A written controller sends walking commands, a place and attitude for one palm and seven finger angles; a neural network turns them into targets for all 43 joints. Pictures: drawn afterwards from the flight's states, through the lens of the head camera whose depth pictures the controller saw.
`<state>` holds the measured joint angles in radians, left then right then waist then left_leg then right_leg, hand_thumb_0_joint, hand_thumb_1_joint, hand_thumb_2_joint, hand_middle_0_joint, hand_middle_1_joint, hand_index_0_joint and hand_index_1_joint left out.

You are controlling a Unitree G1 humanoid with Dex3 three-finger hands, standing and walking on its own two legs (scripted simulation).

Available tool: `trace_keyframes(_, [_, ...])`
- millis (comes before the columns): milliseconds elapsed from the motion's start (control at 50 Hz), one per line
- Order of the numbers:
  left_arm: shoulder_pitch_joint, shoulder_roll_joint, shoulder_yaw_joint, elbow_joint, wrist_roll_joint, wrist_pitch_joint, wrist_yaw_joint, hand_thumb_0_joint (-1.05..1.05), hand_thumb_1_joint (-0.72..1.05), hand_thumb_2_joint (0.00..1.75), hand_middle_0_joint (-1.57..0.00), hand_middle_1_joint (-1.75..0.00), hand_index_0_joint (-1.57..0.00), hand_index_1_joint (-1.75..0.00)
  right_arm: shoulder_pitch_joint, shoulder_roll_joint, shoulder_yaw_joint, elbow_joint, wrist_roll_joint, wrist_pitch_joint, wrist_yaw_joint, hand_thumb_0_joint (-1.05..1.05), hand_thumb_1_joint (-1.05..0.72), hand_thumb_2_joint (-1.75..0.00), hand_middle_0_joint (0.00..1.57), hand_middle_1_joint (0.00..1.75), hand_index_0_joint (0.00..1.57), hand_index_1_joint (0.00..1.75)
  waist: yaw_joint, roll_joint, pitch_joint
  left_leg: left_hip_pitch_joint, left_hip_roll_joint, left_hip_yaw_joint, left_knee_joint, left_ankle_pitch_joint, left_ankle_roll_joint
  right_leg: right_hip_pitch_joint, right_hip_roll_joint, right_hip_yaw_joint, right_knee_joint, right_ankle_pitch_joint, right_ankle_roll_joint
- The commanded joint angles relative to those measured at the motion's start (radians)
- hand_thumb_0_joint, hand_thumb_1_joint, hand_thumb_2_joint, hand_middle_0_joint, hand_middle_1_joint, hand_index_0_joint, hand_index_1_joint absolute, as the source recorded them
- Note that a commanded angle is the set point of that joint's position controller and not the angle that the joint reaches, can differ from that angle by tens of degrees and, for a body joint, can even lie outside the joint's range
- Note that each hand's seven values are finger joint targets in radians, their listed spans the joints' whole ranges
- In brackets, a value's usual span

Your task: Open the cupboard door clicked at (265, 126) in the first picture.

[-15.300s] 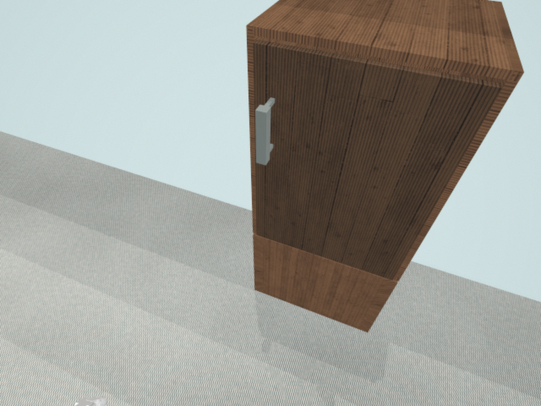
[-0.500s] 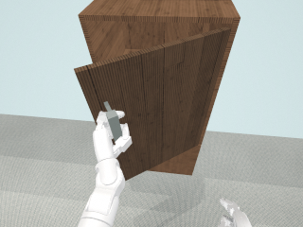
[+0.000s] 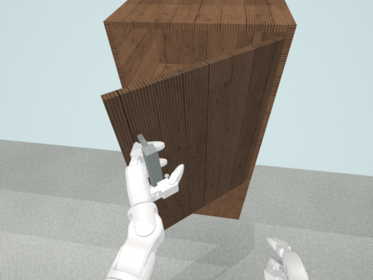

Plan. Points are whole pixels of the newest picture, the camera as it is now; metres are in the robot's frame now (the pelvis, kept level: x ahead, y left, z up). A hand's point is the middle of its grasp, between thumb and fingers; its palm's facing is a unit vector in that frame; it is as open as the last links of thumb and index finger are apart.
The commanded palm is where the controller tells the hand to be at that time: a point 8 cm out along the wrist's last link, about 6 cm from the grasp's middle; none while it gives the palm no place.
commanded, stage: open thumb and fingers to let go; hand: left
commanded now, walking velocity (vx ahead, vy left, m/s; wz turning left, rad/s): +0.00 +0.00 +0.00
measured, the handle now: (150, 163) +0.34 +0.11 +0.09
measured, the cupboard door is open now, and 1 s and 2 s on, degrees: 40 43 41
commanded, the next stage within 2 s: slide the hand sideways off the handle in 0.50 s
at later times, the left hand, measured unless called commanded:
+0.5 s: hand (165, 176) +0.30 +0.07 +0.09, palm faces +0.27 -0.96 -0.01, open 14.3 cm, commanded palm +0.27 +0.11 +0.08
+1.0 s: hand (163, 193) +0.27 +0.07 +0.09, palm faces -0.18 -0.98 -0.01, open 15.9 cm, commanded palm +0.25 +0.13 +0.08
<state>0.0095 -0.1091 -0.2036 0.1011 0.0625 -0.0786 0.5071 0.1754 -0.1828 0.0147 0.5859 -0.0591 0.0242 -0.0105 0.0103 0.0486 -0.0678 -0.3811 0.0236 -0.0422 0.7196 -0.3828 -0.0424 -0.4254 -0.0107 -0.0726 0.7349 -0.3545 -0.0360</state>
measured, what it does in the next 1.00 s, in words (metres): stands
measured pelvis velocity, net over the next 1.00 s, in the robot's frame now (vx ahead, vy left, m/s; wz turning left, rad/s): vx -0.02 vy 0.02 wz -0.02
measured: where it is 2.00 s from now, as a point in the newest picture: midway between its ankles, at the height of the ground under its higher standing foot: outside the picture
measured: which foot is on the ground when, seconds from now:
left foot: down 0.00-1.00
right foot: down 0.00-1.00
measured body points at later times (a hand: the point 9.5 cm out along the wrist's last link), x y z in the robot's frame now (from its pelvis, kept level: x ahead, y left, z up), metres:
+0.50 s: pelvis -0.01 +0.02 +0.00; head -0.01 +0.00 +0.45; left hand +0.28 +0.12 +0.10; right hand +0.16 -0.20 -0.10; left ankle +0.00 +0.15 -0.71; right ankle +0.02 -0.09 -0.71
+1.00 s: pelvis -0.02 +0.02 +0.00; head -0.01 +0.00 +0.44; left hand +0.27 +0.12 +0.09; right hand +0.15 -0.19 -0.09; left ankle +0.00 +0.15 -0.71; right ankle +0.02 -0.09 -0.71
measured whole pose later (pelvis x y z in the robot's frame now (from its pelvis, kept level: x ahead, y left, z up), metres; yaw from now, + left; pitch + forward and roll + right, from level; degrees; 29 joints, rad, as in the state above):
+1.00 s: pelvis -0.02 +0.02 +0.00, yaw -1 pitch +2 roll +1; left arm 0.02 0.04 -0.20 0.06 -0.07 -0.10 0.02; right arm 0.24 -0.21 0.05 0.53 0.01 -0.08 -0.01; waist 0.01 0.04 -0.04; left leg -0.41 0.00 0.00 0.76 -0.38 -0.01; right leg -0.47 -0.04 -0.03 0.77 -0.34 0.00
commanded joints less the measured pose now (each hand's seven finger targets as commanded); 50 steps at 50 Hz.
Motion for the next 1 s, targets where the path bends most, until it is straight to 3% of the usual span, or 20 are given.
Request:
trace_keyframes(0, [-0.268, -0.039, -0.013, -0.234, 0.013, -0.07, 0.004, 0.0, -0.29, 0.39, -0.32, -1.22, -0.32, -1.22, -0.113, -0.078, -0.023, -0.162, 0.003, -0.043, -0.012, 0.0, -0.9, -0.9, 0.2, 0.3, 0.2, 0.3, -0.01, -0.146, -0.178, 0.016, -0.038, 0.044, -0.073, 0.177, 0.056, 0.115, -0.016, 0.045, -0.161, 0.181, 0.017])
trace_keyframes(60, [-0.291, -0.043, -0.013, -0.211, 0.017, -0.065, 0.007, 0.0, -0.5, 0.3, -0.3, -1.2, -0.3, -1.2, -0.118, -0.075, -0.021, -0.159, 0.004, -0.04, -0.015, 0.0, -0.9, -0.9, 0.2, 0.3, 0.2, 0.3, -0.011, -0.139, -0.158, 0.008, -0.04, 0.045, -0.076, 0.156, 0.055, 0.104, -0.018, 0.048, -0.172, 0.138, 0.015])
trace_keyframes(100, [-0.322, -0.049, -0.016, -0.196, 0.024, -0.063, 0.017, 0.0, -0.5, 0.3, -0.3, -1.2, -0.3, -1.2, -0.118, -0.075, -0.021, -0.151, 0.004, -0.039, -0.016, 0.0, -0.9, -0.9, 0.2, 0.3, 0.2, 0.3, -0.017, -0.122, -0.161, 0.018, -0.038, 0.041, -0.079, 0.158, 0.055, 0.091, -0.015, 0.038, -0.163, 0.132, 0.012])
trace_keyframes(220, [-0.301, -0.07, -0.032, -0.191, 0.028, -0.058, 0.027, 0.0, -0.5, 0.3, -0.25, -0.9, -0.25, -0.9, -0.105, -0.077, -0.025, -0.156, 0.005, -0.04, -0.008, 0.0, -0.9, -0.9, 0.2, 0.3, 0.2, 0.3, -0.007, -0.13, -0.193, 0.011, -0.034, 0.041, -0.084, 0.176, 0.051, 0.106, -0.007, 0.023, -0.139, 0.16, 0.008])
trace_keyframes(460, [-0.375, -0.085, -0.038, -0.171, 0.029, -0.049, 0.05, 0.0, -0.5, 0.3, -0.15, -0.3, -0.15, -0.3, -0.124, -0.075, -0.02, -0.146, 0.008, -0.037, -0.008, 0.0, -0.9, -0.9, 0.2, 0.3, 0.2, 0.3, -0.019, -0.112, -0.149, 0.011, -0.032, 0.034, -0.092, 0.128, 0.049, 0.062, -0.001, 0.017, -0.151, 0.074, 0.005])
trace_keyframes(540, [-0.388, -0.079, -0.031, -0.157, 0.028, -0.045, 0.057, 0.0, -0.5, 0.3, -0.15, -0.3, -0.15, -0.3, -0.122, -0.075, -0.021, -0.141, 0.009, -0.036, -0.009, 0.0, -0.9, -0.9, 0.2, 0.3, 0.2, 0.3, -0.015, -0.127, -0.175, 0.011, -0.031, 0.028, -0.094, 0.134, 0.047, 0.069, 0.001, 0.011, -0.139, 0.081, 0.004])
trace_keyframes(580, [-0.414, -0.095, -0.049, -0.143, 0.034, -0.041, 0.056, 0.0, -0.5, 0.3, -0.15, -0.3, -0.15, -0.3, -0.127, -0.074, -0.02, -0.137, 0.012, -0.034, -0.008, 0.0, -0.9, -0.9, 0.2, 0.3, 0.2, 0.3, -0.018, -0.102, -0.154, 0.01, -0.032, 0.024, -0.097, 0.121, 0.045, 0.053, 0.001, 0.008, -0.138, 0.07, 0.001])
trace_keyframes(600, [-0.387, -0.003, -0.229, -0.11, 0.126, -0.078, -0.154, 0.0, -0.5, 0.3, -0.15, -0.3, -0.15, -0.3, -0.042, -0.109, -0.02, -0.105, 0.009, -0.036, -0.005, 0.0, -0.9, -0.9, 0.2, 0.3, 0.2, 0.3, -0.097, -0.185, -0.106, 0.043, -0.027, 0.027, -0.079, 0.139, 0.066, 0.005, -0.002, 0.032, -0.124, 0.15, 0.004])
trace_keyframes(620, [-0.441, 0.078, -0.146, -0.183, 0.088, -0.126, -0.268, 0.0, -0.5, 0.3, -0.15, -0.3, -0.15, -0.3, -0.032, -0.108, -0.024, -0.141, 0.02, -0.042, -0.017, 0.0, -0.9, -0.9, 0.2, 0.3, 0.2, 0.3, -0.069, -0.15, -0.179, 0.035, -0.034, 0.028, -0.073, 0.157, 0.072, 0.037, -0.006, 0.033, -0.103, 0.194, 0.001])
trace_keyframes(640, [-0.441, 0.1, -0.146, -0.221, 0.068, -0.153, -0.358, 0.0, -0.5, 0.3, -0.15, -0.3, -0.15, -0.3, -0.042, -0.107, -0.022, -0.158, 0.026, -0.049, -0.027, 0.0, -0.9, -0.9, 0.2, 0.3, 0.2, 0.3, -0.052, -0.086, -0.223, 0.053, -0.038, 0.033, -0.069, 0.161, 0.073, 0.059, -0.008, 0.042, -0.091, 0.21, -0.001])
trace_keyframes(660, [-0.447, 0.107, -0.152, -0.207, 0.036, -0.163, -0.437, 0.0, -0.5, 0.3, -0.15, -0.3, -0.15, -0.3, -0.039, -0.106, -0.013, -0.165, 0.037, -0.061, -0.033, 0.0, -0.9, -0.9, 0.2, 0.3, 0.2, 0.3, -0.063, -0.067, -0.212, 0.053, -0.041, 0.027, -0.069, 0.143, 0.072, 0.053, -0.008, 0.039, -0.088, 0.198, -0.002])
trace_keyframes(680, [-0.444, 0.1, -0.16, -0.191, -0.011, -0.157, -0.516, 0.0, -0.5, 0.3, -0.15, -0.3, -0.15, -0.3, -0.042, -0.111, -0.005, -0.176, 0.051, -0.07, -0.037, 0.0, -0.9, -0.9, 0.2, 0.3, 0.2, 0.3, -0.064, -0.009, -0.191, 0.061, -0.042, 0.023, -0.076, 0.13, 0.069, 0.038, -0.005, 0.034, -0.084, 0.179, -0.007])
trace_keyframes(700, [-0.454, 0.098, -0.137, -0.176, -0.072, -0.144, -0.568, 0.0, -0.5, 0.3, -0.15, -0.3, -0.15, -0.3, -0.049, -0.108, 0.004, -0.184, 0.064, -0.084, -0.043, 0.0, -0.9, -0.9, 0.2, 0.3, 0.2, 0.3, -0.069, -0.026, -0.167, 0.048, -0.041, 0.01, -0.082, 0.096, 0.066, 0.027, 0.0, 0.024, -0.088, 0.141, -0.005])
trace_keyframes(740, [-0.421, 0.076, -0.08, -0.16, -0.172, -0.11, -0.595, 0.0, -0.5, 0.3, -0.15, -0.3, -0.15, -0.3, -0.069, -0.11, 0.009, -0.201, 0.078, -0.114, -0.05, 0.0, -0.9, -0.9, 0.2, 0.3, 0.2, 0.3, -0.053, -0.07, -0.142, 0.02, -0.043, 0.0, -0.099, 0.036, 0.058, 0.026, 0.007, 0.013, -0.11, 0.065, 0.004])
trace_keyframes(760, [-0.391, 0.073, -0.053, -0.161, -0.196, -0.098, -0.587, 0.0, -0.5, 0.3, -0.15, -0.3, -0.15, -0.3, -0.069, -0.112, 0.01, -0.204, 0.082, -0.128, -0.048, 0.0, -0.9, -0.9, 0.2, 0.3, 0.2, 0.3, -0.042, -0.098, -0.137, 0.013, -0.039, -0.008, -0.11, 0.033, 0.054, 0.028, 0.01, 0.001, -0.108, 0.054, 0.005])
trace_keyframes(780, [-0.351, 0.077, -0.03, -0.165, -0.209, -0.089, -0.57, 0.0, -0.5, 0.3, -0.15, -0.3, -0.15, -0.3, -0.08, -0.113, 0.012, -0.21, 0.084, -0.141, -0.043, 0.0, -0.9, -0.9, 0.2, 0.3, 0.2, 0.3, -0.02, -0.068, -0.135, 0.008, -0.039, -0.01, -0.119, 0.028, 0.047, 0.028, 0.01, -0.005, -0.098, 0.04, 0.002])
trace_keyframes(800, [-0.346, 0.077, -0.014, -0.178, -0.216, -0.087, -0.547, 0.0, -0.5, 0.3, -0.15, -0.3, -0.15, -0.3, -0.07, -0.112, 0.011, -0.207, 0.081, -0.151, -0.038, 0.0, -0.9, -0.9, 0.2, 0.3, 0.2, 0.3, -0.023, -0.107, -0.135, 0.008, -0.038, -0.014, -0.12, 0.038, 0.048, 0.027, 0.009, -0.011, -0.096, 0.049, 0.007])
trace_keyframes(840, [-0.277, 0.112, 0.022, -0.212, -0.193, -0.091, -0.509, 0.0, -0.5, 0.3, -0.15, -0.3, -0.15, -0.3, -0.063, -0.114, 0.005, -0.213, 0.077, -0.162, -0.024, 0.0, -0.9, -0.9, 0.2, 0.3, 0.2, 0.3, -0.002, -0.121, -0.143, 0.0, -0.034, -0.002, -0.119, 0.059, 0.047, 0.04, 0.008, -0.003, -0.095, 0.059, 0.009])
trace_keyframes(920, [-0.225, 0.143, 0.02, -0.27, -0.127, -0.102, -0.463, 0.0, -0.5, 0.3, -0.15, -0.3, -0.15, -0.3, -0.049, -0.115, 0.0, -0.223, 0.069, -0.163, -0.005, 0.0, -0.9, -0.9, 0.2, 0.3, 0.2, 0.3, -0.002, -0.106, -0.136, -0.008, -0.03, 0.011, -0.11, 0.067, 0.048, 0.033, 0.006, 0.009, -0.084, 0.064, 0.007])
trace_keyframes(980, [-0.155, 0.193, 0.057, -0.3, -0.119, -0.102, -0.461, 0.0, -0.5, 0.3, -0.15, -0.3, -0.15, -0.3, -0.05, -0.118, 0.0, -0.232, 0.066, -0.159, -0.006, 0.0, -0.9, -0.9, 0.2, 0.3, 0.2, 0.3, 0.01, -0.116, -0.134, -0.026, -0.032, 0.024, -0.107, 0.055, 0.051, 0.051, 0.006, 0.019, -0.093, 0.05, 0.009])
